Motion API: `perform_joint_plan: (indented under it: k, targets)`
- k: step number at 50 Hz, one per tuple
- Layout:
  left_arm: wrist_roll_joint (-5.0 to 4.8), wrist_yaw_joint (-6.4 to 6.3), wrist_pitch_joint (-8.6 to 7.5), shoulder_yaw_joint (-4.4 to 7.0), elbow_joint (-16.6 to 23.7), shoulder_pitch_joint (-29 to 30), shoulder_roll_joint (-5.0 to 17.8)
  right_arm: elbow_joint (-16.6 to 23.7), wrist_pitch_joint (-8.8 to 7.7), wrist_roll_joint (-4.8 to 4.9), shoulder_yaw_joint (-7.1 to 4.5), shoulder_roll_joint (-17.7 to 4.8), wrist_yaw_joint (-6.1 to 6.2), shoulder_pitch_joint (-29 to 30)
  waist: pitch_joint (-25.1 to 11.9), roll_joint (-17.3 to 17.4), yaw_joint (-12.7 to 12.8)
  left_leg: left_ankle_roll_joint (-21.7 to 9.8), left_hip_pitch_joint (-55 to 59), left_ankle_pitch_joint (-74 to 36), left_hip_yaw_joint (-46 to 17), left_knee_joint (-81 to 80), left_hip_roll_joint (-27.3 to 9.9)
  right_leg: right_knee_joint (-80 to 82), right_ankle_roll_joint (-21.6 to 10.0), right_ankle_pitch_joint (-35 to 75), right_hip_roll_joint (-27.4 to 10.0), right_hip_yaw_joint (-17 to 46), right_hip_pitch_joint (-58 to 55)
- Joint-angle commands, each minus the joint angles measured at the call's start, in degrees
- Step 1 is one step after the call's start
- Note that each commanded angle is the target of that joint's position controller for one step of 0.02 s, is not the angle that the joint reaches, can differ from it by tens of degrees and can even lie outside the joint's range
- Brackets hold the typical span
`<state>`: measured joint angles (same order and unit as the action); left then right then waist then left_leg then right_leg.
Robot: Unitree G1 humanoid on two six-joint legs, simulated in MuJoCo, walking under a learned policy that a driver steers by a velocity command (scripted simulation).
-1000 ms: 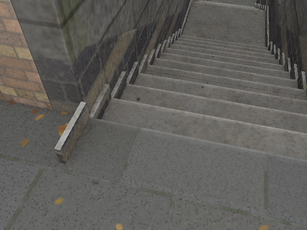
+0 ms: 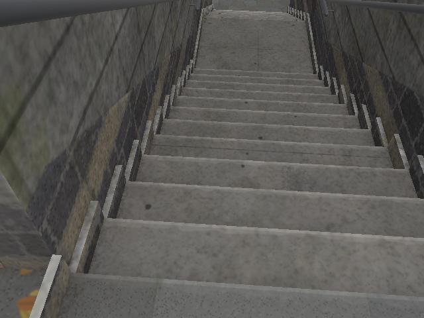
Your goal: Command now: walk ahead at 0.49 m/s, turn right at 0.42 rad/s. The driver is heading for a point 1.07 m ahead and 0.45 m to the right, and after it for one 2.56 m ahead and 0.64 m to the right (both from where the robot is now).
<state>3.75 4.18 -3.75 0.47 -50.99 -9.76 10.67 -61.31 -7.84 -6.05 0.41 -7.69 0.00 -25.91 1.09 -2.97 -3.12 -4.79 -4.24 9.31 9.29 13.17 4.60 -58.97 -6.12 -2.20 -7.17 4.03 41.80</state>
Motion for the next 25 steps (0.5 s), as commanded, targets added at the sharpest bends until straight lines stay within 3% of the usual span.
perform_joint_plan:
  k: [1, 3, 5, 11, 13, 15, 16, 17, 18, 19, 20, 21, 22, 23, 24, 25]
  targets:
    - [-0.55, 0.37, 1.29, -0.38, 3.3, 1.0, 0.09, 1.2, -1.98, 0.16, 0.18, -4.65, -0.63, -2.09, 2.29, 5.11, 2.23, -10.4, -5.03, -24.3, -4.46, -8.15, -18.18, 9.23, 2.36, 7.54, -1.4, -0.41, -3.65]
    - [-0.59, 0.46, 2.18, -0.32, 4.21, 3.96, 0.45, 0.05, -1.83, 0.17, -0.28, -6.79, -1.44, -4.62, 3.14, 5.11, 1.52, -10.19, 1.72, -30.35, -3.24, -6.88, -19.64, 13.01, 2.98, 8.08, -0.43, -1.07, -0.47]
    - [-0.8, 0.53, 2.23, 0.13, 4.57, 7.07, 0.96, -0.87, -1.29, 0.74, 0.09, -5.89, -1.61, -7.1, 3.73, 6.68, 0.66, -9.31, 7.9, -30.57, -2.46, -6.4, -19.77, 16.76, 2.38, 8.14, 0.67, -1.88, 1.57]
    - [-0.91, 1.14, 1.61, 1.21, 5.9, 13.77, 0.85, -1.93, 0.7, 1.36, -1.16, -7.75, -0.27, -10.31, 5.0, 6.84, -0.1, -7.43, 19.79, -37.82, 1.85, -3.74, -21.68, 23.74, 1.12, -2.82, 3.26, -4.56, 0.21]
    - [-1.46, 0.17, 1.27, 1.61, 6.23, 14.62, 0.92, -1.84, 1.76, 1.75, -1.94, -9.3, 0.13, -9.26, 3.35, 8.02, 1.19, -6.97, 21.3, -46.1, 4.08, -0.32, -22.39, 25.41, 1.45, -9.23, 4.56, -5.82, -3.98]
    - [-2.58, -1.03, 0.09, 2.58, 5.04, 9.28, 3.11, -0.78, 2.64, 1.54, -3.15, -12.13, 0.81, -7.81, 0.86, 8.38, 3.89, -5.81, 18.33, -58.9, 6.65, 7.75, -21.62, 29.2, 0.31, -5.71, 8.9, -9.11, -14.39]
    - [-3.05, -2.03, -0.84, 3.69, 3.92, 3.7, 5.49, -0.37, 2.55, 0.84, -3.07, -12.33, 0.62, -7.85, -2.14, 8.71, 5.7, -4.02, 10.07, -60.02, 7.4, 15.16, -19.73, 27.3, -1.72, -0.59, 11.2, -9.46, -26.55]
    - [-3.36, -3.19, -1.04, 4.52, 1.27, -8.49, 8.12, 1.66, 1.18, 0.54, -1.18, -6.61, 0.55, -7.64, -12.92, 4.75, 8.85, 1.63, -12.15, -50.99, 6.72, 29.85, -15.7, 18.92, -9.32, 8.81, 6.26, 0.23, -53.95]
    - [-1.29, -4.06, -0.47, 5.87, -3.19, -24.53, 12.82, 4.29, 0.21, -0.33, 0.07, -5.84, -1.51, -4.25, -19.45, -2.47, 14.94, 6.15, -28.36, 0.37, 3.38, 45.8, -7.96, 29.07, -18.06, 16.18, -3.46, 21.45, -71.51]
    - [0.56, -3.43, -1.29, 6.2, -8.7, -33.06, 13.51, 6.99, 0.67, 2.22, -1.1, -8.24, -3.84, 3.05, -17.49, -0.66, 17.05, 5.07, -37.72, 21.78, -6.99, 59.65, -3.83, 36.84, -17.98, 19.09, -8.58, 30.54, -74.48]
    - [0.62, -3.54, -2.86, 7.24, -8.51, -27.36, 13.93, 9.2, 0.51, 2.84, -1.56, -8.61, -3.92, 9.78, -6.7, 1.29, 15.41, 3.5, -43.91, 20.6, -12.86, 61.02, -7.32, 38.57, -14.01, 15.82, -7.61, 25.46, -64.86]
    - [-1.0, -3.72, -3.58, 6.42, -7.02, -18.56, 10.48, 10.41, 0.64, 1.8, -2.11, -9.5, -2.23, 11.73, -3.04, -0.44, 11.73, 2.65, -39.65, 18.14, -14.19, 61.21, -9.95, 39.97, -12.88, 12.26, -5.69, 20.79, -52.83]
    - [-2.09, -3.62, -3.76, 4.82, -5.61, -13.13, 5.93, 10.76, 1.04, 0.72, -2.32, -8.46, -0.74, 9.79, -2.57, -0.49, 7.7, 1.99, -34.06, 15.45, -14.48, 59.72, -11.0, 42.03, -12.5, 7.8, -3.5, 17.68, -43.24]
    - [-2.53, -3.25, -3.91, 3.89, -4.4, -9.58, 4.02, 11.22, 1.63, 0.71, -1.54, -5.0, 0.19, 8.07, -1.67, -0.74, 4.51, 1.64, -29.18, 12.99, -14.36, 57.12, -11.52, 43.98, -12.54, 8.05, -2.54, 16.11, -34.58]
    - [-2.19, -2.78, -3.76, 3.15, -3.7, -8.55, 2.57, 11.55, 2.23, 1.03, -1.33, -3.58, 0.63, 6.76, -0.6, -0.05, 2.28, 1.86, -26.27, 12.58, -13.64, 54.92, -11.42, 45.87, -12.6, 8.23, -2.4, 15.84, -28.76]
    - [-1.91, -2.34, -4.01, 2.95, -3.16, -8.68, 2.53, 12.1, 2.65, 1.45, -1.18, -3.47, 0.71, 6.83, -0.27, 0.26, 1.58, 2.51, -25.7, 11.32, -12.64, 52.61, -10.82, 47.51, -12.46, 6.86, -1.86, 15.11, -25.92]
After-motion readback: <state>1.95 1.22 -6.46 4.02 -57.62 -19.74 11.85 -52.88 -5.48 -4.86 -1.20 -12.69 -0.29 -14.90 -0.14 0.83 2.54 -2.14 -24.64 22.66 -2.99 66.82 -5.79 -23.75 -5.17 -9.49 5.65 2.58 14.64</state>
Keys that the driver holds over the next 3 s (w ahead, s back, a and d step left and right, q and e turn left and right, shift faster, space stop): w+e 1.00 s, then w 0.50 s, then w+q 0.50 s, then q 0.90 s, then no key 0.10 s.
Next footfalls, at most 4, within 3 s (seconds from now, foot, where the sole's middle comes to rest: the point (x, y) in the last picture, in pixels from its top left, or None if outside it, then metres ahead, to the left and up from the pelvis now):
0.32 right None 0.32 -0.19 -0.78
0.72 left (221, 314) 0.52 -0.03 -0.78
1.12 right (324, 313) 0.51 -0.35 -0.78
1.52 left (290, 252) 0.80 -0.32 -0.93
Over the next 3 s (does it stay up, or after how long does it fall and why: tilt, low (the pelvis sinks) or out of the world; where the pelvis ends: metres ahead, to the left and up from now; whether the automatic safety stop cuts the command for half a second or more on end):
stays up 1.03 -0.60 -0.31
